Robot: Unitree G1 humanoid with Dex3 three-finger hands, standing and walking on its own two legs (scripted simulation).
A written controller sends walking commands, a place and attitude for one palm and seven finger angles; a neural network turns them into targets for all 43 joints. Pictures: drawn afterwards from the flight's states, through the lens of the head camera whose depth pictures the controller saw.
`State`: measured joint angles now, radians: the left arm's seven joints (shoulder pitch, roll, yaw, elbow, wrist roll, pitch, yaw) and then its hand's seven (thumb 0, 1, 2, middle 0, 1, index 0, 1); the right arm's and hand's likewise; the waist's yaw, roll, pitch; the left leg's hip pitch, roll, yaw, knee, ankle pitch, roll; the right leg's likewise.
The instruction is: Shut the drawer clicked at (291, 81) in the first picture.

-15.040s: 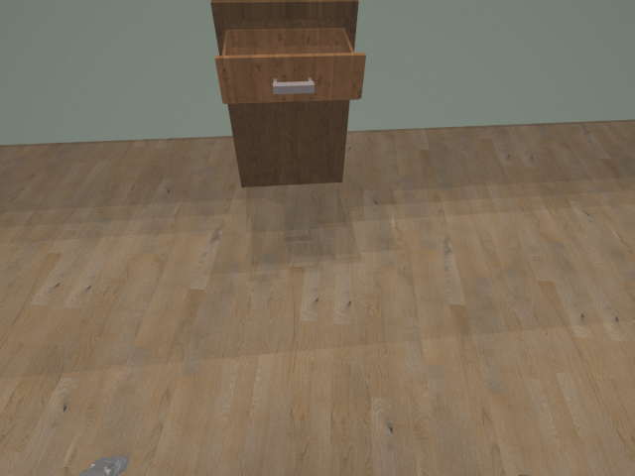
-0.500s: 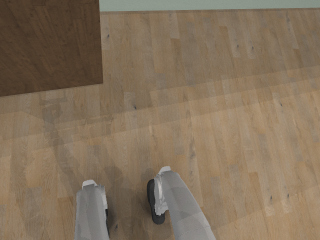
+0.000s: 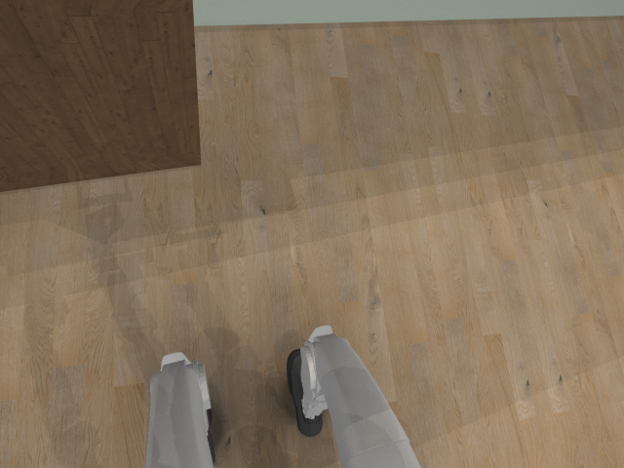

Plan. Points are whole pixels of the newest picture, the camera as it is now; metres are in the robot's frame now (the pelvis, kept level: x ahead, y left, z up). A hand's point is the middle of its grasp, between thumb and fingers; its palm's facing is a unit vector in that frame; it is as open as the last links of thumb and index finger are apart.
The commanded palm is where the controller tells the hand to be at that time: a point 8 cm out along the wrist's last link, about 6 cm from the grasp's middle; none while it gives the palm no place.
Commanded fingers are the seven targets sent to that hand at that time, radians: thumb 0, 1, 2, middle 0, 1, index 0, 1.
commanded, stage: pull the fist back off the drawer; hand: left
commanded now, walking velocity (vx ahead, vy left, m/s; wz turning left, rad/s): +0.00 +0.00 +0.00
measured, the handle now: out of the picture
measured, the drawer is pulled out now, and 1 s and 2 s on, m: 0.00 0.00 0.00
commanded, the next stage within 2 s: draw the hand back to the body in 0.36 s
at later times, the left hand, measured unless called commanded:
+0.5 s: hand out of the picture +0.59 +0.26 +0.08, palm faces +0.13 -0.99 -0.03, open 3.3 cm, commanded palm +0.55 +0.27 +0.08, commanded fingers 0.00 0.90 0.90 -1.40 -1.60 -1.40 -1.60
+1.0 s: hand out of the picture +0.43 +0.25 +0.18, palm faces +0.11 -0.99 -0.06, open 3.3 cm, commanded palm +0.38 +0.30 +0.19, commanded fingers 0.00 0.90 0.90 -1.40 -1.60 -1.40 -1.60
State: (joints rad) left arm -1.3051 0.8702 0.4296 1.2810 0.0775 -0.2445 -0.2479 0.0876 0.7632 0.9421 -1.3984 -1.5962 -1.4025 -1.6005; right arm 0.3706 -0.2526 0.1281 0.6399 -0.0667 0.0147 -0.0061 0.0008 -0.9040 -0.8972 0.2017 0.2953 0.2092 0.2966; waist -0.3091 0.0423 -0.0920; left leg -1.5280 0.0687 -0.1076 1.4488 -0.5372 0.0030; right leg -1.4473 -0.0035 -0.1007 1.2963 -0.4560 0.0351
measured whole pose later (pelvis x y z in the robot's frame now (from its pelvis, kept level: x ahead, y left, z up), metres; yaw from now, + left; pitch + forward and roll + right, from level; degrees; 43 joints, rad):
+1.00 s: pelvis +0.07 +0.00 +0.11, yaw +4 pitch +15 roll -3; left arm -0.30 0.39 0.32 0.56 -0.21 -0.24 -0.26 0.02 0.90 0.90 -1.40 -1.60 -1.40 -1.60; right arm 0.29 -0.27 0.01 0.52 0.05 0.05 -0.02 0.01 -0.91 -0.90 0.20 0.29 0.21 0.30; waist -0.06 0.04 -0.15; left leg -0.73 0.06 -0.02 0.97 -0.49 0.00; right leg -0.70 -0.02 -0.04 0.86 -0.42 0.04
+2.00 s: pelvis +0.08 -0.02 +0.16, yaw +4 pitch -4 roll -1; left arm 0.52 0.31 0.29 -0.44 -0.05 -0.10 0.10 0.02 0.89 0.90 -1.40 -1.60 -1.41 -1.60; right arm 0.22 -0.22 0.02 0.63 -0.01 -0.14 -0.10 0.01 -0.90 -0.90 0.20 0.30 0.21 0.30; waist 0.06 0.08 0.01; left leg -0.09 0.05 0.01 0.45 -0.29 -0.02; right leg -0.09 -0.01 -0.03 0.41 -0.25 0.01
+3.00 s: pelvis -0.06 -0.01 +0.14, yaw +8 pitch +1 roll -2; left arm 0.60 0.44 0.44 -0.56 0.02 -0.31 0.14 0.02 0.89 0.90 -1.40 -1.59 -1.41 -1.60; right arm 0.27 -0.20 -0.03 0.57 0.00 -0.09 -0.09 0.01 -0.90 -0.90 0.20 0.30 0.21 0.30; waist -0.06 0.01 0.01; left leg -0.51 0.03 -0.01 0.60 -0.19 0.05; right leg -0.31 0.07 0.06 0.60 -0.32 0.02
